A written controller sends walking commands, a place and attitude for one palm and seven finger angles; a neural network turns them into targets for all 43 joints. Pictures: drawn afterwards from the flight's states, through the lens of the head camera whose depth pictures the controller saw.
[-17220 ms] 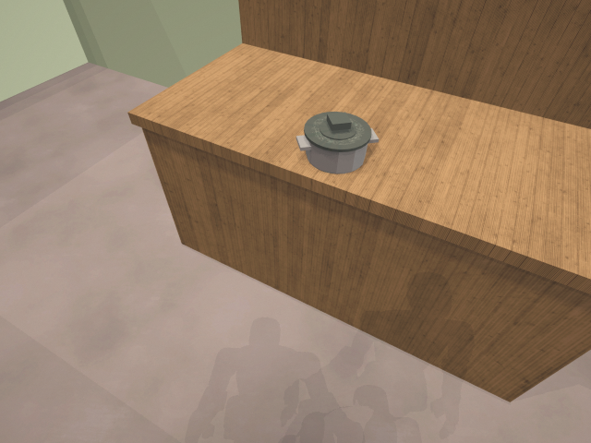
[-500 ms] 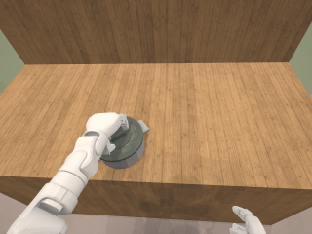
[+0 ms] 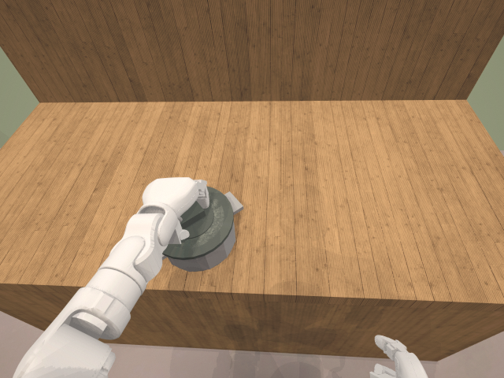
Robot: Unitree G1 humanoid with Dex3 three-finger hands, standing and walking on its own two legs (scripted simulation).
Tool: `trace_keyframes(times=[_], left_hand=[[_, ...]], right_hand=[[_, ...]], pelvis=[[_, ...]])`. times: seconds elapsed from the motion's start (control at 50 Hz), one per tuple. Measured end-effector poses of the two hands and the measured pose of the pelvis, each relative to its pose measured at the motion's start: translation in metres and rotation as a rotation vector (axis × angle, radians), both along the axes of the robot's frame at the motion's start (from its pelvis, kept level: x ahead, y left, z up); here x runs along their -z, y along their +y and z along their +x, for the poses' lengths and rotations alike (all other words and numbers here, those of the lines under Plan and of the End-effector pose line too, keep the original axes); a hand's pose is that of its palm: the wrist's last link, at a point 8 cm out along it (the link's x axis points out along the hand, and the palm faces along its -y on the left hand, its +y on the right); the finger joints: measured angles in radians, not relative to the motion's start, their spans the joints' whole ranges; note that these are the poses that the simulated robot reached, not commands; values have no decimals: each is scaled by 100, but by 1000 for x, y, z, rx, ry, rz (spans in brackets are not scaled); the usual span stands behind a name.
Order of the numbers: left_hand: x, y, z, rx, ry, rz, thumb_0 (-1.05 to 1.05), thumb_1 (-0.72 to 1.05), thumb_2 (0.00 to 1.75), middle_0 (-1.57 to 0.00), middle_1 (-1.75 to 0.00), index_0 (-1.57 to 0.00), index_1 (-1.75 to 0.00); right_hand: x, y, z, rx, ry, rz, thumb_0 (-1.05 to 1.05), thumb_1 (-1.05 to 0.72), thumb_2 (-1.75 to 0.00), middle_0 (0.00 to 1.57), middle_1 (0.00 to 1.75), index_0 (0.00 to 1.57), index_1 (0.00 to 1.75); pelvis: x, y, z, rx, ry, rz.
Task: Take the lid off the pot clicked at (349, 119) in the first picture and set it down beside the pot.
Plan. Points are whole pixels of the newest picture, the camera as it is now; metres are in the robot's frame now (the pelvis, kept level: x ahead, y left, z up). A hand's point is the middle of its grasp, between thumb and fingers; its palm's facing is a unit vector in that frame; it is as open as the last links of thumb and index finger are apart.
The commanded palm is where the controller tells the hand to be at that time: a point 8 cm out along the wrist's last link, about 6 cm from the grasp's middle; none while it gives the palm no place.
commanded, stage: close the fingers and squeeze the knob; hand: left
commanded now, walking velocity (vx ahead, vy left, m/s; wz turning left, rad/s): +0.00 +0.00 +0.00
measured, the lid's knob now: (187, 211) +0.41 +0.15 +0.00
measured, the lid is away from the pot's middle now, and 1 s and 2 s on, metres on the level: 0.00 0.01 0.00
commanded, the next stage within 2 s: lift the lid straight up in 0.40 s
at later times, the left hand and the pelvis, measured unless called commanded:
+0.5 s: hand (180, 220) +0.38 +0.15 +0.02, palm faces -0.32 -0.07 -0.95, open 8.8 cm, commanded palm +0.36 +0.15 +0.08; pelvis +0.00 +0.00 +0.00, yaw +0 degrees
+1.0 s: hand (175, 214) +0.37 +0.15 +0.04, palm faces -0.30 -0.05 -0.95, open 8.8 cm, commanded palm +0.36 +0.15 +0.12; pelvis +0.00 +0.00 +0.00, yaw +1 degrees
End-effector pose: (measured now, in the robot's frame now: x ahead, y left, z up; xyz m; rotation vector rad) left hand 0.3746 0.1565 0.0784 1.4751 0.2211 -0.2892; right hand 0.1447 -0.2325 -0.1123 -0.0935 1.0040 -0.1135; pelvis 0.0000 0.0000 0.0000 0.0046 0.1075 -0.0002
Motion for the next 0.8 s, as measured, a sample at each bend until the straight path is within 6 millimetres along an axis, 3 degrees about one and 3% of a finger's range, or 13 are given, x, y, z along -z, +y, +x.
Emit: trace_keyframes(times=[0.32, 0.8], left_hand=[[0, 0, -1, -9, -5, -1, 0, 4, 96, -64, -91, -61, -89], [-10, -2, -2, 5, -5, 7, 1, 4, 94, -65, -89, -61, -90]], right_hand=[[0, -3, -6, 14, 6, -4, 1, -91, -90, 20, 30, 19, 30], [-1, -1, 11, -4, -25, 6, 1, -91, -90, 20, 30, 19, 30]], pelvis=[[0, 0, -1, 2, -4, 0], [-2, -2, 5, -7, -16, 0]])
